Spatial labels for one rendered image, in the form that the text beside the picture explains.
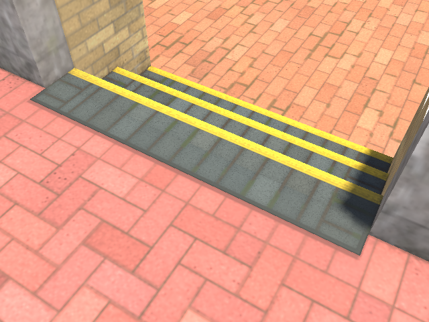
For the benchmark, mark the stairs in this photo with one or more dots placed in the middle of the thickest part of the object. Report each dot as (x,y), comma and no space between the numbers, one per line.
(324,151)

